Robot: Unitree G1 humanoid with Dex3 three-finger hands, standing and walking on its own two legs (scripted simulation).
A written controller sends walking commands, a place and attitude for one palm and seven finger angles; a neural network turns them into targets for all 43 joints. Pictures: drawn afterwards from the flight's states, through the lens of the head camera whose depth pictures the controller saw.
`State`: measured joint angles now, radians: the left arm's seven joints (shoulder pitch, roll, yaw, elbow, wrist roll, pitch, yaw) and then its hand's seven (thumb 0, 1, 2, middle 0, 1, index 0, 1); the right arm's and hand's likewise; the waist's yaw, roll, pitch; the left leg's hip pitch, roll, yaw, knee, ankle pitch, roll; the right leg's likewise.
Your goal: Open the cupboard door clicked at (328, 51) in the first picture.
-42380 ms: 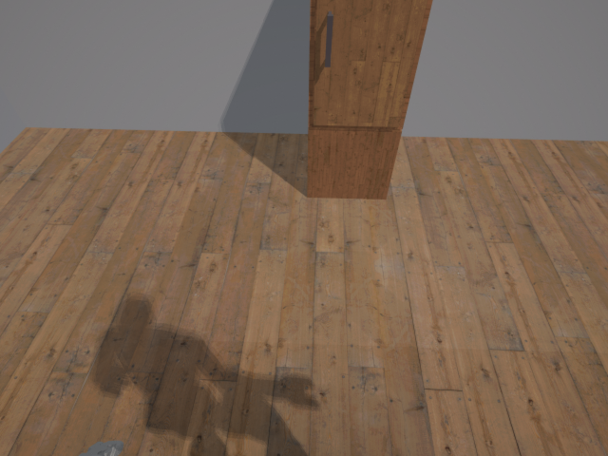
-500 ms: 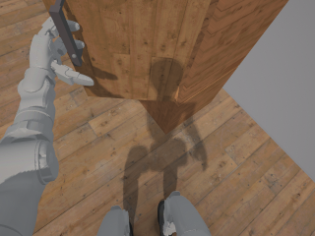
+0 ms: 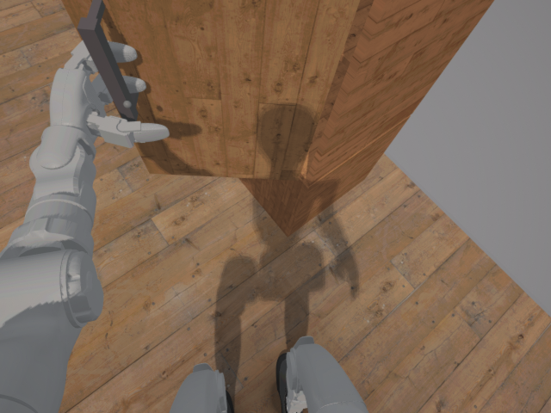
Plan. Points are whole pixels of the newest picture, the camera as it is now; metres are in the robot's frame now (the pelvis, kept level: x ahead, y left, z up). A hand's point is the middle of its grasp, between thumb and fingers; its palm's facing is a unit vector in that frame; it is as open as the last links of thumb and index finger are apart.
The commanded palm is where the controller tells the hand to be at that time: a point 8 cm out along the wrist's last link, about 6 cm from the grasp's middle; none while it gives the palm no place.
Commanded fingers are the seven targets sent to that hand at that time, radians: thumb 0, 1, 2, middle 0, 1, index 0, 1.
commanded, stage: close the thumb around the handle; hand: left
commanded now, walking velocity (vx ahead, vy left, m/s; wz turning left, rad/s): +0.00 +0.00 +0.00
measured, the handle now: (115, 68) +0.58 +0.16 +0.08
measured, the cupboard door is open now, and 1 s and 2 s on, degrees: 51 62 100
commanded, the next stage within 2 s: pull the door open along its arc in 0.46 s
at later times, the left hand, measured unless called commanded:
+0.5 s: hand (133, 105) +0.53 +0.14 +0.06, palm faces -0.12 -0.99 -0.03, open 5.3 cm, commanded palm +0.51 +0.19 +0.07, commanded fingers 0.00 0.90 0.90 -0.40 -1.35 -0.40 -1.35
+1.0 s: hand (134, 144) +0.47 +0.14 +0.06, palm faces -0.13 -0.99 -0.01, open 5.6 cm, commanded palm +0.40 +0.20 +0.07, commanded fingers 0.00 0.90 0.90 -0.40 -1.35 -0.40 -1.35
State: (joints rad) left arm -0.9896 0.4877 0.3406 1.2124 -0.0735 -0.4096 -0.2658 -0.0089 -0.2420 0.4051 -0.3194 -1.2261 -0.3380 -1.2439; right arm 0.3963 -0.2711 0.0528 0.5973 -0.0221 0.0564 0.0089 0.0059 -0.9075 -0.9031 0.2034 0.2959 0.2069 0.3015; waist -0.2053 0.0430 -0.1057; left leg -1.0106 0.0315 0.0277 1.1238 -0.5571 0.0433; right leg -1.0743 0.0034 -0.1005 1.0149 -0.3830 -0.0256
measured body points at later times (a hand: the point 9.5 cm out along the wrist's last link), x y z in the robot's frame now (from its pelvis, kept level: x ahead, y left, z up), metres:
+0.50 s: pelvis +0.00 +0.00 +0.00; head +0.15 +0.02 +0.42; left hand +0.53 +0.19 +0.07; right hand +0.00 -0.26 -0.11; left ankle -0.02 +0.09 -0.65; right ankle +0.05 -0.11 -0.65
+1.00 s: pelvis +0.02 +0.00 +0.02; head +0.14 +0.00 +0.45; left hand +0.47 +0.19 +0.07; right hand +0.05 -0.26 -0.10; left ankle -0.02 +0.09 -0.65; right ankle +0.05 -0.11 -0.65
